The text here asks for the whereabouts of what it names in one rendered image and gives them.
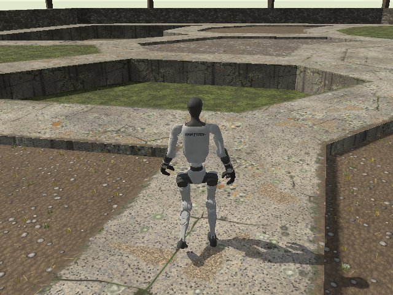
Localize robot right upper arm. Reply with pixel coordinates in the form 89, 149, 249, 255
208, 124, 227, 158

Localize robot left forearm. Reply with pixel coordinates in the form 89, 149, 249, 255
161, 149, 172, 168

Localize robot left thigh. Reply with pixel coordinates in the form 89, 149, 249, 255
176, 171, 192, 211

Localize right robot hand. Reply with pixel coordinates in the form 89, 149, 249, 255
222, 170, 236, 184

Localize robot head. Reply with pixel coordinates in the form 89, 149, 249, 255
185, 97, 206, 127

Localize robot right forearm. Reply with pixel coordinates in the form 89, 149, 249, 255
220, 148, 234, 173

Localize robot left upper arm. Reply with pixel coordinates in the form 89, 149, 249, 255
166, 124, 182, 158

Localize left robot hand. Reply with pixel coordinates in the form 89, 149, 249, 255
160, 165, 174, 176

